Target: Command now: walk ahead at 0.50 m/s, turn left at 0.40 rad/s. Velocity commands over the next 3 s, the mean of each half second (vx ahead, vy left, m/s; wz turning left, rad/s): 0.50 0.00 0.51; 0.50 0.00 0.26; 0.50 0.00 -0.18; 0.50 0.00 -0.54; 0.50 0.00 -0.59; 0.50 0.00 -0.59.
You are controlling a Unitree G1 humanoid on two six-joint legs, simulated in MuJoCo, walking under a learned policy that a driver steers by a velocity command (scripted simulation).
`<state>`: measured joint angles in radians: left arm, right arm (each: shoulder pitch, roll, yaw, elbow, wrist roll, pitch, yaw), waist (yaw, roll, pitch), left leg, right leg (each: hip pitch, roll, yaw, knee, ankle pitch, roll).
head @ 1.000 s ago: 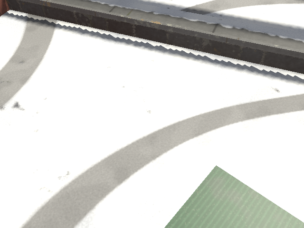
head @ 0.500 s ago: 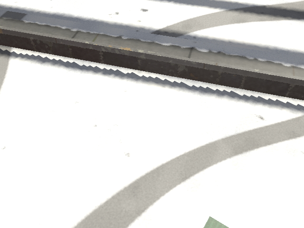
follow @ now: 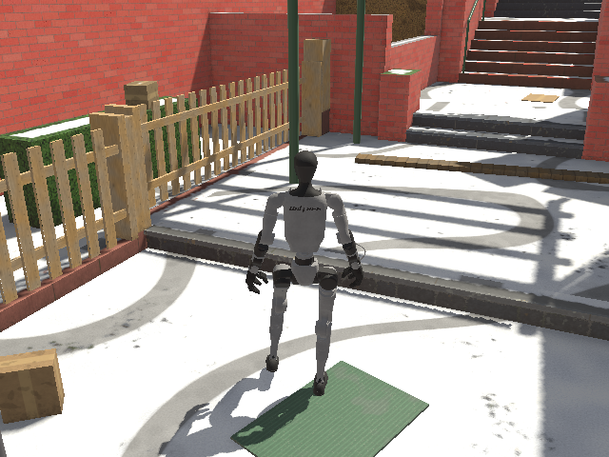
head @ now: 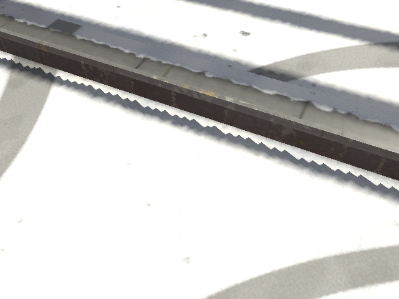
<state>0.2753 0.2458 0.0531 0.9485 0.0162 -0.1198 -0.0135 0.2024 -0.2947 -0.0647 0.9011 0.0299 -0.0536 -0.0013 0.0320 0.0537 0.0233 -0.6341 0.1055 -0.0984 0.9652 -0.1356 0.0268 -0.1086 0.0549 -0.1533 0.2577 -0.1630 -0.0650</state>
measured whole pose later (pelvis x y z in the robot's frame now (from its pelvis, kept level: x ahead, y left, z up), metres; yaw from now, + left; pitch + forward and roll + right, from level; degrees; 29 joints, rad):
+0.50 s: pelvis +0.28 +0.09 -0.02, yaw +17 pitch +1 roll +0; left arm 0.12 0.30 0.06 0.80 0.01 -0.12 0.00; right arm 0.28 -0.27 -0.08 0.79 0.01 -0.06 0.02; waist -0.03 -0.02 0.05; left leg -0.23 -0.12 -0.04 0.38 -0.17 0.12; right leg -0.57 -0.10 0.06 1.06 -0.30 0.02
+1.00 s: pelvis +0.59 +0.14 -0.02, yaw +24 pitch +1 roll -1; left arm 0.28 0.26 0.05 0.83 0.00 -0.10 -0.03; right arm 0.24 -0.28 -0.05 0.77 0.01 -0.06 0.00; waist 0.02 0.04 0.03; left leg -0.55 0.06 -0.05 1.08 -0.32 0.03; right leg -0.22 0.07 -0.03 0.36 -0.15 -0.07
